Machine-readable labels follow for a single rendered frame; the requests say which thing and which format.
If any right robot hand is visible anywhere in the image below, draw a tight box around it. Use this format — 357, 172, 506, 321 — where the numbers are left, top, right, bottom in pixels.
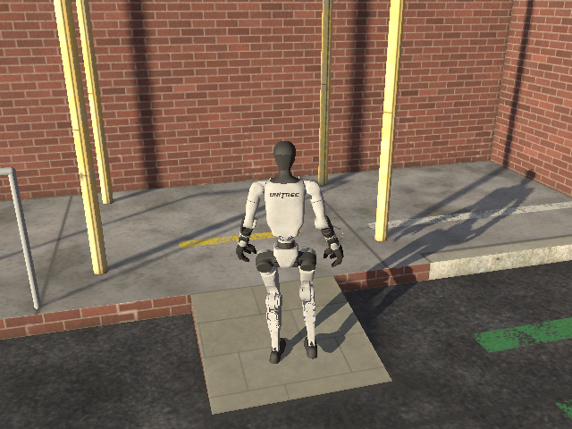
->
324, 245, 344, 267

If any robot right upper arm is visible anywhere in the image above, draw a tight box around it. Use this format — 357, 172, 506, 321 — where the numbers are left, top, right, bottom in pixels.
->
303, 180, 329, 230

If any robot left upper arm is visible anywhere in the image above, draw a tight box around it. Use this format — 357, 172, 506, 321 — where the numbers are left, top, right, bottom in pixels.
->
243, 180, 266, 229

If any humanoid robot head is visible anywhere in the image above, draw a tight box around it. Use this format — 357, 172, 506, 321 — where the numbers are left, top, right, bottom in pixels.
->
270, 141, 300, 184

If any left robot hand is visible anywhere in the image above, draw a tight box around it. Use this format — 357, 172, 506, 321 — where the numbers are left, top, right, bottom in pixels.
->
236, 244, 257, 262

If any robot right thigh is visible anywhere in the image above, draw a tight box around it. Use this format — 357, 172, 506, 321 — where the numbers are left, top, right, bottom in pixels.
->
299, 248, 316, 301

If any robot right forearm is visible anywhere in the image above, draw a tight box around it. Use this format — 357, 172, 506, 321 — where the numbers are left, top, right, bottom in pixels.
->
321, 216, 341, 250

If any robot left forearm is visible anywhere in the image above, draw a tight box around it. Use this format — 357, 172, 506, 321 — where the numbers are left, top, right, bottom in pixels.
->
238, 215, 253, 247

